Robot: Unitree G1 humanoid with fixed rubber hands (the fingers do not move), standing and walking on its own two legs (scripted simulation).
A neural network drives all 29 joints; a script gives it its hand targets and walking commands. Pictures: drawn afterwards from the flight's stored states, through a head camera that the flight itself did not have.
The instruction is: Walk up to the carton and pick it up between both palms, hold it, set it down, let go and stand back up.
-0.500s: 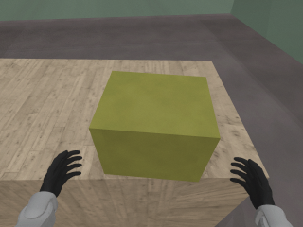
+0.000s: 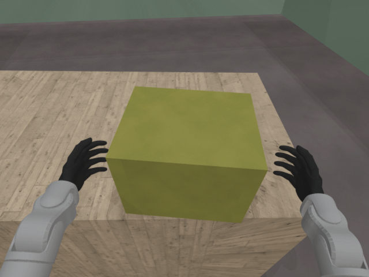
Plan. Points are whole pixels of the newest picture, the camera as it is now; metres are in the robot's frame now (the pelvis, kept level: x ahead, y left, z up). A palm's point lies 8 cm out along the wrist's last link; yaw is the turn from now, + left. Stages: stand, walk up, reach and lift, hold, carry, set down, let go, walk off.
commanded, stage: reach and lift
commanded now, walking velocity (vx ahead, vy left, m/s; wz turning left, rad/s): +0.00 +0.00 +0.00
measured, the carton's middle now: (187, 154) +0.41 +0.00 +0.04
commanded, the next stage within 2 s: none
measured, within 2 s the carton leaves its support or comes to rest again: neither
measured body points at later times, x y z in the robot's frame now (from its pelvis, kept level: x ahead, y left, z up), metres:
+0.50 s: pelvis +0.00 +0.00 +0.00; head +0.03 +0.00 +0.45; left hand +0.38 +0.24 +0.14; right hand +0.38 -0.24 +0.13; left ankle +0.03 +0.15 -0.74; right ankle +0.00 -0.12 -0.74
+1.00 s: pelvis +0.00 +0.01 +0.00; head +0.04 +0.01 +0.45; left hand +0.44 +0.25 +0.16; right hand +0.44 -0.23 +0.15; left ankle +0.03 +0.15 -0.74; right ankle +0.00 -0.12 -0.74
